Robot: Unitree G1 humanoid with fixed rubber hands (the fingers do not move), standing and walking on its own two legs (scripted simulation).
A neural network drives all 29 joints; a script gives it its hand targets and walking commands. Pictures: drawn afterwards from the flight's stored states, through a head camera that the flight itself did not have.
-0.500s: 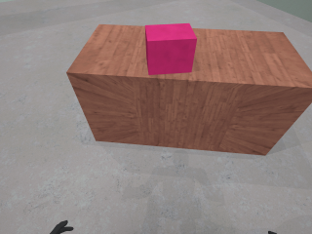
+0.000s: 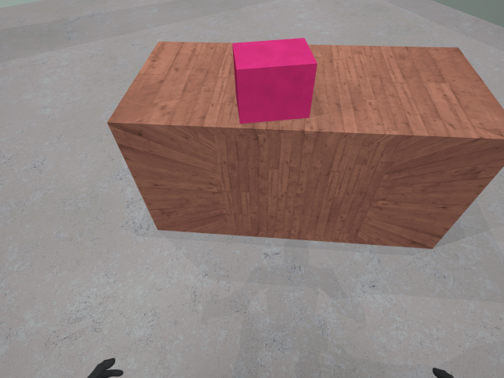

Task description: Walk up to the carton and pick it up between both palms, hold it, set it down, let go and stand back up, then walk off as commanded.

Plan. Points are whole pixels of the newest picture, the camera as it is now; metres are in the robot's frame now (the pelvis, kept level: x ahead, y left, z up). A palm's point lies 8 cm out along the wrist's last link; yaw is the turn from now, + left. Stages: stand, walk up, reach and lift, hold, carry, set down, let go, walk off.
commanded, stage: stand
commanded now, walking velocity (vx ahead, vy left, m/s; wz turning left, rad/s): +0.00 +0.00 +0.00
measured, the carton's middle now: (271, 81) +0.93 -0.01 -0.05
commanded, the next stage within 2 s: none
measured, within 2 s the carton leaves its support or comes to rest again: neither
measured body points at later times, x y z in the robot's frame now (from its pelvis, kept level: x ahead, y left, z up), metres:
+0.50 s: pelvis +0.00 +0.00 +0.00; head +0.01 -0.01 +0.45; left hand +0.08 +0.30 -0.13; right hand +0.10 -0.30 -0.13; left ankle +0.01 +0.12 -0.75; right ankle +0.01 -0.13 -0.75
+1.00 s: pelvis +0.00 -0.01 +0.00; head +0.01 -0.02 +0.45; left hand +0.10 +0.29 -0.12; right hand +0.08 -0.31 -0.13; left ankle +0.01 +0.12 -0.75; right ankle +0.01 -0.13 -0.75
